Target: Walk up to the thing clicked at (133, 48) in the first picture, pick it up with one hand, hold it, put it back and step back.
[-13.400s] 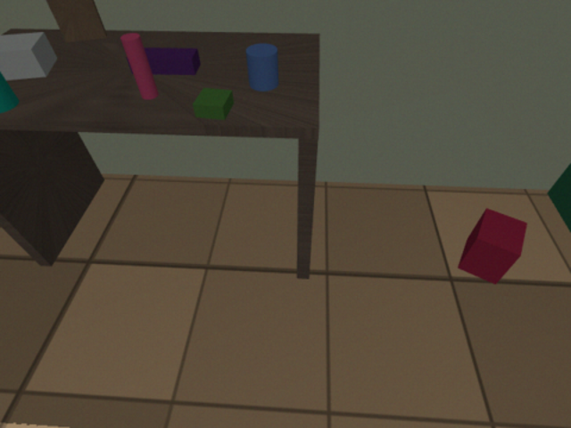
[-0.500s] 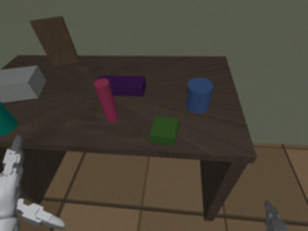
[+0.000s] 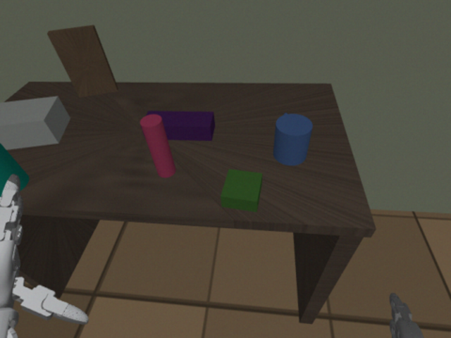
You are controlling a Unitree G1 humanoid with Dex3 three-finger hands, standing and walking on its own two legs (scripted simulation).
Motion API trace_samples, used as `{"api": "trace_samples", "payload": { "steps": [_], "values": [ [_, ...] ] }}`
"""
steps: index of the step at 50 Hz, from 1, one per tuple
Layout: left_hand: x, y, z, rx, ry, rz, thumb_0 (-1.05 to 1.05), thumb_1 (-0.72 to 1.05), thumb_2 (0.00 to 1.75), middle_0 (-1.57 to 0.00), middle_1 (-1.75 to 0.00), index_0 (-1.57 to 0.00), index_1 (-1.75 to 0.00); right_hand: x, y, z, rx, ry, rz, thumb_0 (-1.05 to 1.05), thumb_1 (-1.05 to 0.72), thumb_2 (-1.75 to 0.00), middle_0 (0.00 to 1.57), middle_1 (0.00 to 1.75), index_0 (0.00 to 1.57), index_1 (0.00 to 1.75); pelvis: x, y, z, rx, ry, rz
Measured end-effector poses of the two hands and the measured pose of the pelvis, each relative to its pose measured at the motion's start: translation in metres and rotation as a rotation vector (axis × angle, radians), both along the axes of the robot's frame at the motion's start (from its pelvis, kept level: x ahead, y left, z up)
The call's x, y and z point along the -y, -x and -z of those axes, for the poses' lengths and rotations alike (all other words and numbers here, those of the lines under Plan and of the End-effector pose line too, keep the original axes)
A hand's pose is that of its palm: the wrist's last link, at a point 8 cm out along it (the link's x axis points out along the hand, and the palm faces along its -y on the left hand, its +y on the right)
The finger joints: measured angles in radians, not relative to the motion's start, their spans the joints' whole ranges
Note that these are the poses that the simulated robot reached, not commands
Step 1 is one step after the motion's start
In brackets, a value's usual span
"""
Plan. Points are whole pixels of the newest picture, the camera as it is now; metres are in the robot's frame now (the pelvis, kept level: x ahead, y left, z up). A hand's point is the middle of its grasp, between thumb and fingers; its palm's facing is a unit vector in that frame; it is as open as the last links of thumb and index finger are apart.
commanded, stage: go down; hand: left
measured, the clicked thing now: (159, 148) +0.49 +0.22 +0.06
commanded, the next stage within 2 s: none
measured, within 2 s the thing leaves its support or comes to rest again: neither
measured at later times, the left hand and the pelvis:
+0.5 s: hand (40, 205) +0.26 +0.32 +0.15, palm faces +0.33 -0.90 -0.28, open 17.4 cm; pelvis +0.00 +0.00 -0.01, yaw +1 degrees
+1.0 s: hand (39, 189) +0.30 +0.35 +0.14, palm faces +0.23 -0.96 -0.13, open 17.3 cm; pelvis +0.00 +0.01 -0.01, yaw +0 degrees
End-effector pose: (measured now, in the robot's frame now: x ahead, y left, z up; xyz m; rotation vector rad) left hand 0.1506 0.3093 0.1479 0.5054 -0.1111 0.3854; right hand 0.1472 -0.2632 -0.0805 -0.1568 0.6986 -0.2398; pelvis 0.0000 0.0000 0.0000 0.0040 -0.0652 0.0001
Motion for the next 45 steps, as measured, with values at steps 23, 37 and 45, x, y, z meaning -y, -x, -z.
{"api": "trace_samples", "payload": {
  "steps": [23,37,45],
  "values": [
    [-0.050,-0.062,-0.009,0.074,0.141,0.068,-0.02,-0.54,0.06,-0.06,-0.05,-0.06,-0.05,-0.015,-0.006,-0.001,0.017,0.013,-0.018,-0.01,0.51,-0.05,0.06,0.05,0.06,0.05,-0.002,0.005,0.007,-0.042,0.006,-0.017],
    [-0.074,-0.113,-0.005,-0.026,0.309,0.170,-0.02,-0.45,0.08,-0.04,-0.03,-0.03,-0.03,-0.028,0.003,0.000,0.020,0.019,-0.019,-0.01,0.52,-0.05,0.06,0.05,0.06,0.05,-0.013,-0.006,0.006,-0.086,0.012,0.010],
    [-0.079,-0.110,0.000,-0.025,0.330,0.162,-0.02,-0.46,0.09,-0.03,-0.03,-0.03,-0.03,-0.025,-0.001,-0.002,0.021,0.049,-0.032,-0.01,0.52,-0.05,0.06,0.05,0.06,0.05,-0.014,-0.006,0.007,-0.089,0.014,0.008]
  ]
}}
